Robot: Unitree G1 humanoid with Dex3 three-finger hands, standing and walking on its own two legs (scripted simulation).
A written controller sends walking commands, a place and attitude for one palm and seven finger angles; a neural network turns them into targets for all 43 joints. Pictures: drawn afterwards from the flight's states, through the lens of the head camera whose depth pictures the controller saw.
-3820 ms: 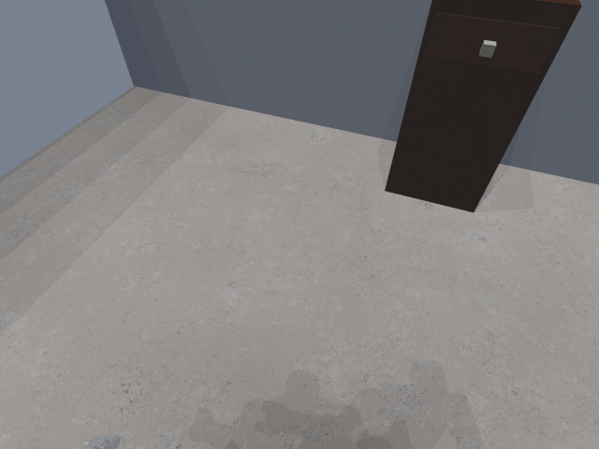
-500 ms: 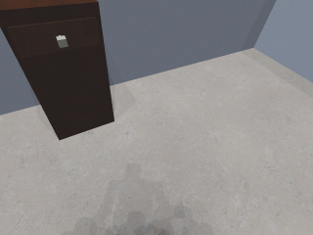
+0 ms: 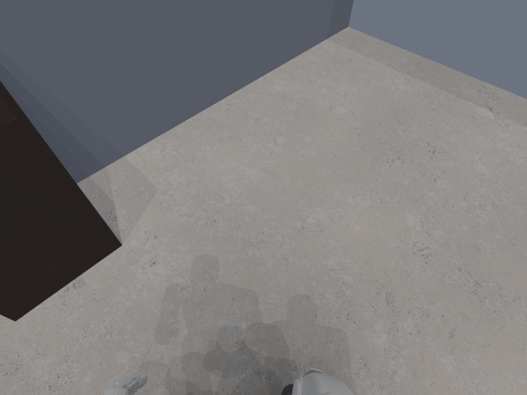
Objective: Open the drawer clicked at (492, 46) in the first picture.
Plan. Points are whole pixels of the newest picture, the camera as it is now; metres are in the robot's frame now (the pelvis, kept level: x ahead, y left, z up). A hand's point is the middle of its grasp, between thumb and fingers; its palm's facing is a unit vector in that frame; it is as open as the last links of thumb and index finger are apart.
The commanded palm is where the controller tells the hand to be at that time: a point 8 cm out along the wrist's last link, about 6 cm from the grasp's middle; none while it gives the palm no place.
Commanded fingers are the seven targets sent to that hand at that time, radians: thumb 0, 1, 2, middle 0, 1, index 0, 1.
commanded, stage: walk to a spot facing it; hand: left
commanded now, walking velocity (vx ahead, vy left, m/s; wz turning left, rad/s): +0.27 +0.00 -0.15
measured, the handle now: out of the picture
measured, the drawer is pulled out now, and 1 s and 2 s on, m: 0.00 0.00 0.00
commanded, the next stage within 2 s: turn to face it in 0.02 s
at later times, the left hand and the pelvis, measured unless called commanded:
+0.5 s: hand (151, 379) +0.16 +0.21 -0.17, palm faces +0.17 -0.97 -0.16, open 7.3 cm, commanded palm none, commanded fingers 0.00 0.90 0.90 -0.20 -0.30 -0.20 -0.30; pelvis +0.16 +0.03 +0.01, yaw +6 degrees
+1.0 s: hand (151, 345) +0.21 +0.20 -0.11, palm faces +0.37 -0.88 -0.29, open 7.4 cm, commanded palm none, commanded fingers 0.00 0.90 0.90 -0.20 -0.30 -0.20 -0.30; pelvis +0.18 -0.02 +0.03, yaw +22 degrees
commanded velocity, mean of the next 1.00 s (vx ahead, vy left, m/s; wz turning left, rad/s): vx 0.02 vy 0.00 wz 0.54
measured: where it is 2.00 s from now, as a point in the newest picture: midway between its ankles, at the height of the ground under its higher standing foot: outside the picture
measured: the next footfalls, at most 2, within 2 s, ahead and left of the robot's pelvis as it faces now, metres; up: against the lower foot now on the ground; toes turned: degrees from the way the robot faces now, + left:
left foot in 0.42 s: +0.27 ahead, +0.13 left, +0.00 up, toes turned +13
right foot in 0.90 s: +0.25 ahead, -0.13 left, +0.00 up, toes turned +16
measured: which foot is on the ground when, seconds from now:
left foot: up 0.00-0.40, down 0.42-0.90, up 0.92-1.00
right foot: down 0.00-0.44, up 0.46-0.88, down 0.90-1.00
